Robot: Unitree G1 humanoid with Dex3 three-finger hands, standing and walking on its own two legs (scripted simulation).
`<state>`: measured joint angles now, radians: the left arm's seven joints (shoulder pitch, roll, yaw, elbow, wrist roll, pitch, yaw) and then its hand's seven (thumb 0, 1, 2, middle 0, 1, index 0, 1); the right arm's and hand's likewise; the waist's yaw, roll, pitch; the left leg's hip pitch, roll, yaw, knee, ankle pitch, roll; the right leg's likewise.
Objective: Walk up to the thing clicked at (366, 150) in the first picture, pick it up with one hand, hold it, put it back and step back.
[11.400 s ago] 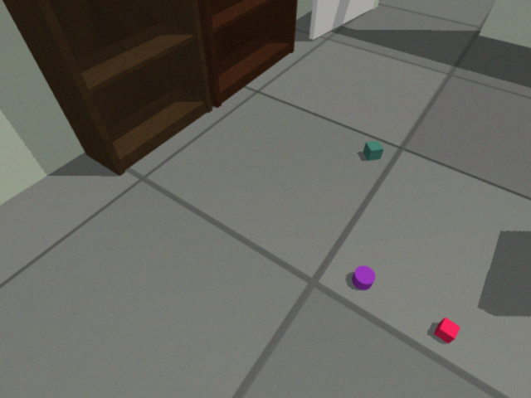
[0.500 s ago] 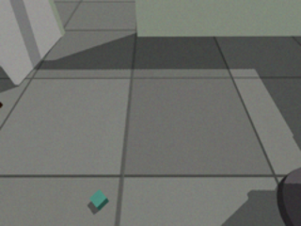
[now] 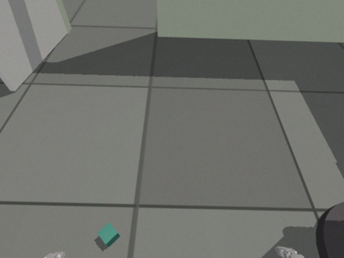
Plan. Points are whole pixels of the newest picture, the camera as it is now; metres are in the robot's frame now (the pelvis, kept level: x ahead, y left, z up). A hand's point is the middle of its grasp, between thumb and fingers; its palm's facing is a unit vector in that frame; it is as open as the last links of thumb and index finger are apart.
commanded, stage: walk up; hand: left
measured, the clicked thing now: (108, 234) +0.33 +0.32 -0.74
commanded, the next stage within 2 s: none
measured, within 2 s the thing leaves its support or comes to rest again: neither
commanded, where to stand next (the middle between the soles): +0.00 +0.03 m, yaw +1 degrees
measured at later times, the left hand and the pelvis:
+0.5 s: hand out of the picture +0.06 +0.26 -0.15, palm faces +0.00 -0.93 -0.36, open 7.3 cm; pelvis -0.02 +0.00 +0.01, yaw +0 degrees
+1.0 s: hand out of the picture +0.03 +0.26 -0.15, palm faces +0.02 -0.94 -0.35, open 7.3 cm; pelvis -0.03 +0.00 +0.01, yaw +1 degrees
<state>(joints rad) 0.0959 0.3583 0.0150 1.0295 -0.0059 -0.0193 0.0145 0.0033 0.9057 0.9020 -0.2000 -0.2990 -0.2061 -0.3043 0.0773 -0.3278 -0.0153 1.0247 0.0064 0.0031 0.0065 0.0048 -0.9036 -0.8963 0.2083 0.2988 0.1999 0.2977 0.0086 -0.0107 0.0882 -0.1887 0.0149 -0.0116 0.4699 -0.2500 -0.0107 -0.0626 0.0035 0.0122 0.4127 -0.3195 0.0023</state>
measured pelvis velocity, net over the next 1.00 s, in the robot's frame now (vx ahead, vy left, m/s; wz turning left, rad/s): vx -0.03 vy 0.00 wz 0.02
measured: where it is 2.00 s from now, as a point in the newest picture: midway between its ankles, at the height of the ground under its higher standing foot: outside the picture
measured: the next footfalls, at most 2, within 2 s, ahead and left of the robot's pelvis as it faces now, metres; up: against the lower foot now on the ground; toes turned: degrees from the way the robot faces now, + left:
left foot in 1.92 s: -0.07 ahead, +0.19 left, +0.00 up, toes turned +0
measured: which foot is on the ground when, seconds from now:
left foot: down 0.00-1.00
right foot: down 0.00-1.00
